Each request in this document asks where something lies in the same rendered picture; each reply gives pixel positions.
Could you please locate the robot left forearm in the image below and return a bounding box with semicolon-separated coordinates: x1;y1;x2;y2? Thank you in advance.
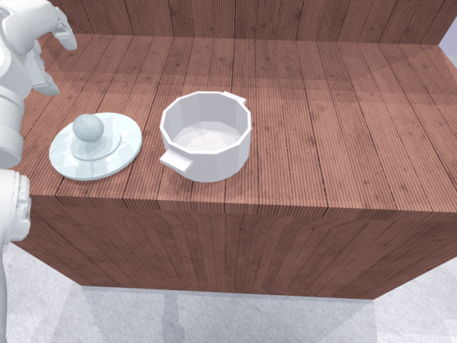
0;4;34;169

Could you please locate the table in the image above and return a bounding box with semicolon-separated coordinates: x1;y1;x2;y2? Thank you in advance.
8;0;457;299

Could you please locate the knob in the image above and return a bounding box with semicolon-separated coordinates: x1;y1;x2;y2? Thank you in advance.
73;114;104;142

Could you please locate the left robot upper arm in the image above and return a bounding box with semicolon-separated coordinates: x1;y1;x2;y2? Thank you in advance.
0;169;31;343

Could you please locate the pot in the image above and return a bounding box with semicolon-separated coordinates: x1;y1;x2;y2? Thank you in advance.
159;91;251;182

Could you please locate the lid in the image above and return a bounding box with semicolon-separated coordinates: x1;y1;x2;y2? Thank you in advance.
49;112;142;181

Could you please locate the robot left hand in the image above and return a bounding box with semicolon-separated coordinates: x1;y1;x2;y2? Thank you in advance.
0;0;77;96

